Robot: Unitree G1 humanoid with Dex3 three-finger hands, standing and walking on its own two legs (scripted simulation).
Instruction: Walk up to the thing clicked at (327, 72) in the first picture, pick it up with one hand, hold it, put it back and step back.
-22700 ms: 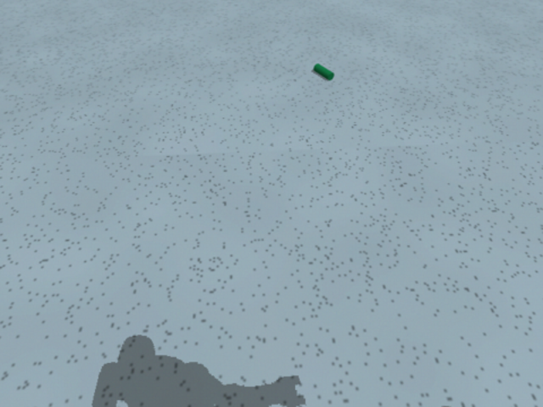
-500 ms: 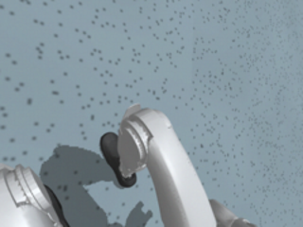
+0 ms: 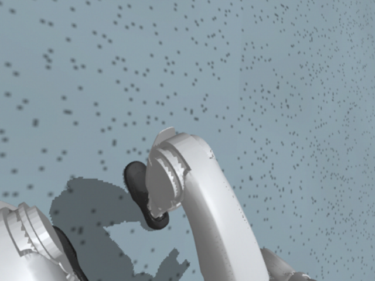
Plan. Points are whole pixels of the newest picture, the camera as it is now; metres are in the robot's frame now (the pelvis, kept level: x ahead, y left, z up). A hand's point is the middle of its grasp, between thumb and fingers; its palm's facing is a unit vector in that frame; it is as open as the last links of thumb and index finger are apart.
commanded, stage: settle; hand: left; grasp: from above
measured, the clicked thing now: out of the picture +0.51 +0.26 -0.29
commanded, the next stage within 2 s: lift in 0.96 s
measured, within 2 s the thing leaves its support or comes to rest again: leaves its support in 0.38 s
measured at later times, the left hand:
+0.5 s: hand out of the picture +0.50 +0.28 -0.23, palm faces -0.38 -0.11 -0.92, open 8.4 cm
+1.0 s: hand out of the picture +0.48 +0.27 -0.15, palm faces -0.43 -0.07 -0.90, open 8.3 cm
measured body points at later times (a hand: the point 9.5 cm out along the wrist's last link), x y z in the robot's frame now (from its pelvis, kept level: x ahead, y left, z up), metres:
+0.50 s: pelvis +0.01 +0.00 +0.01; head +0.29 +0.11 +0.33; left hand +0.51 +0.28 -0.18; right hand +0.01 -0.26 -0.04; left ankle +0.06 +0.12 -0.29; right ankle +0.15 -0.12 -0.29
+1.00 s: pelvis +0.00 -0.01 +0.02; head +0.25 +0.08 +0.39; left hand +0.50 +0.27 -0.10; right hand +0.06 -0.28 -0.06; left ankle +0.06 +0.12 -0.29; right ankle +0.15 -0.12 -0.29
